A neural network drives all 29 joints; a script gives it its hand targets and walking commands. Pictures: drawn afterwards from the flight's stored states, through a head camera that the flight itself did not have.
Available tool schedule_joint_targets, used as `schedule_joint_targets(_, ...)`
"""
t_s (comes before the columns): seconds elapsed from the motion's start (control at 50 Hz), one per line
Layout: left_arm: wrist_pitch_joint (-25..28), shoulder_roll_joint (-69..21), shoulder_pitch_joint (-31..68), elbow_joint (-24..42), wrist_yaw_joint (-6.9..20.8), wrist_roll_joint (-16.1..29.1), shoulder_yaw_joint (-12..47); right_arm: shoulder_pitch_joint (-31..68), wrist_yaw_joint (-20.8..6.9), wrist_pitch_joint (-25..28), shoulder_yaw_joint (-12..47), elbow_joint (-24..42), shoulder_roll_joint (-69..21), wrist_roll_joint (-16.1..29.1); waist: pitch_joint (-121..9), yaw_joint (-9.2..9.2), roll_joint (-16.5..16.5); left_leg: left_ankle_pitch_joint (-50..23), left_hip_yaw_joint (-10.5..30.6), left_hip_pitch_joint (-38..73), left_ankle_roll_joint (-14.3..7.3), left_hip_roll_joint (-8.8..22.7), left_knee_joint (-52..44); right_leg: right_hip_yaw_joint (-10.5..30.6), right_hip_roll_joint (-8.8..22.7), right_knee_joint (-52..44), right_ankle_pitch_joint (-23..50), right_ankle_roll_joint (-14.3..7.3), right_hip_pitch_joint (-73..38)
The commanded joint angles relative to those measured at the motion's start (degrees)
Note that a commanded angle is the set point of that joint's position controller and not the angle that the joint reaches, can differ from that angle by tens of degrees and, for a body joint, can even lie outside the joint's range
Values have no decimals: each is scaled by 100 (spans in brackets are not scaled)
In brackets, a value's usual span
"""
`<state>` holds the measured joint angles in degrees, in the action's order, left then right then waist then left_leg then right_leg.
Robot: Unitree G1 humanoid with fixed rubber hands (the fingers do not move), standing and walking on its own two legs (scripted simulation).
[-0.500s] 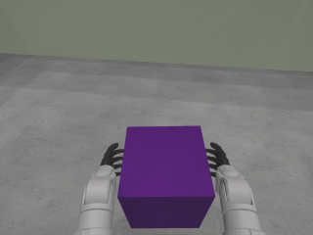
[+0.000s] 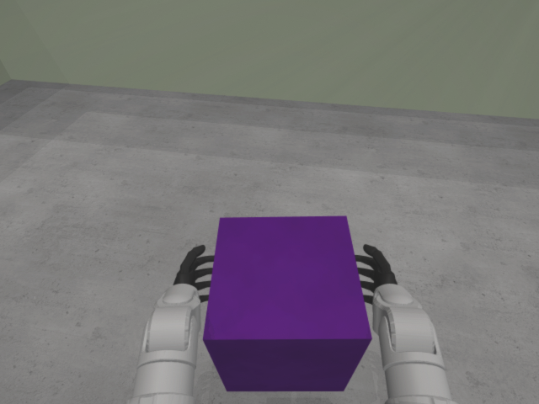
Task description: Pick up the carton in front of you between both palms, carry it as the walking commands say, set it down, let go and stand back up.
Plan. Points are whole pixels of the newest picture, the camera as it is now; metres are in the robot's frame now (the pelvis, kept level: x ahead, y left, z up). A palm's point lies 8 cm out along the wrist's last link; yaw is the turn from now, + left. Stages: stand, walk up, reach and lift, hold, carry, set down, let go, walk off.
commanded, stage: hold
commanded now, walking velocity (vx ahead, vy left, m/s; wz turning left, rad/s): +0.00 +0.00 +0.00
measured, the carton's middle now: (284, 307) +0.30 +0.00 -0.04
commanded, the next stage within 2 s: set down in 0.38 s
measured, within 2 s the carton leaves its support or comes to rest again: neither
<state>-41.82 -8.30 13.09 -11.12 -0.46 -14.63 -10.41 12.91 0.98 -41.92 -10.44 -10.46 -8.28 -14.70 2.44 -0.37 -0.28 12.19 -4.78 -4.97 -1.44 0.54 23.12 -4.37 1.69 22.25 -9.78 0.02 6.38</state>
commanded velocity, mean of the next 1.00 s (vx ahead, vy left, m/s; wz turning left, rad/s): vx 0.00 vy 0.00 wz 0.00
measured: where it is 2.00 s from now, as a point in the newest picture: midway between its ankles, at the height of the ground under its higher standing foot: outside the picture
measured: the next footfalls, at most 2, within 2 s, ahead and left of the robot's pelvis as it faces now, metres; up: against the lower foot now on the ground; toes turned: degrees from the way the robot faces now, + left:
none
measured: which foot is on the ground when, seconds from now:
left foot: down 0.00-1.00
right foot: down 0.00-1.00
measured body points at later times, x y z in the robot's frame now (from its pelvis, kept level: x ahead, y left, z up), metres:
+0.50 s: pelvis -0.03 -0.02 -0.01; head -0.09 -0.02 +0.44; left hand +0.27 +0.14 +0.04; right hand +0.28 -0.16 +0.04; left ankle +0.01 +0.10 -0.74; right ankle +0.03 -0.12 -0.74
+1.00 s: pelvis -0.04 -0.02 -0.06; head +0.15 -0.02 +0.35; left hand +0.34 +0.15 -0.13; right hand +0.35 -0.16 -0.14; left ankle +0.01 +0.10 -0.74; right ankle +0.03 -0.12 -0.74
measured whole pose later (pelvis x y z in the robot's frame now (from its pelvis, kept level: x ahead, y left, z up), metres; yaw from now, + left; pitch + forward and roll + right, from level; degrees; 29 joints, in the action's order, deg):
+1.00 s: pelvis -0.04 -0.02 -0.06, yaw +0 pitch +17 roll +1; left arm -11.2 -10.0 32.7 -31.1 -0.4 -18.7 -26.9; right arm 34.2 -0.1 -10.7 -23.8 -33.7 -7.3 -18.8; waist 7.0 -1.4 -0.5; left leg 18.1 0.4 -48.6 -0.5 -1.8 49.6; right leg 0.2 -1.8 49.2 -16.0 -1.7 50.3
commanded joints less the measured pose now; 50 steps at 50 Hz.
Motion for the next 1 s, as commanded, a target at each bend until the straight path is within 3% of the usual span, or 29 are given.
schedule_joint_targets(0.0,267,-5001,2582,368,1224,1289,2862,2395,-1225,241,2760,271,-5092,1231,-1473,73,-85,-1420,1124,317,11,-358,-317,912,-634,-88,1094,-162,-728)
schedule_joint_targets(0.28,279,-5326,3190,-389,1508,1111,2392,3212,-1533,215,2526,-332,-5445,1175,-1040,-11,-22,543,1014,-191,-153,-309,-485,951,-445,-203,-578,-173,-634)
schedule_joint_targets(0.4,342,-5447,3698,-704,1669,1084,2239,3646,-1658,264,2369,-732,-5616,1161,-985,-7,108,833,996,-304,-159,-311,-375,1071,-355,-312,-1190,-180,-531)
schedule_joint_targets(0.48,484,-5366,4397,-1312,1757,880,1778,4296,-1664,405,1850,-1423,-5627,974,-759,0,180,1169,994,-430,-153,-345,-164,1192,-264,-320,-1858,-224,-281)
schedule_joint_targets(0.56,703,-5146,5043,-2155,1644,381,910,4957,-1536,638,886,-2329,-5339,491,-383,0,110,1476,1024,-776,-152,-352,28,1201,-277,-117,-2174,-251,-73)
schedule_joint_targets(0.68,1072,-4286,4938,-2790,1149,-572,-531,4946,-1245,1051,-526,-2955,-4253,-472,-249,-17,-106,1441,998,-1489,-131,-400,351,968,-516,544,-1539,-241,457)
schedule_joint_targets(0.76,1665,-3670,4558,-2665,953,-850,-862,4588,-1093,1658,-708,-2971,-3657,-706,-688,-91,-31,480,896,-1987,-79,-538,914,915,-598,1037,-517,-222,1177)
schedule_joint_targets(0.86,2752,-3975,4404,-2427,943,-414,-49,4501,-1034,2800,195,-2778,-3871,-329,-2088,-154,49,-570,885,-2619,42,-668,1671,931,-750,1845,732,-138,1721)
schedule_joint_targets(0.98,3644,-4771,4962,-2023,915,490,1663,5023,-965,3694,1851,-2270,-4550,386,-5088,-104,156,-1784,899,-3431,233,-824,2926,994,-841,3168,2184,-87,2044)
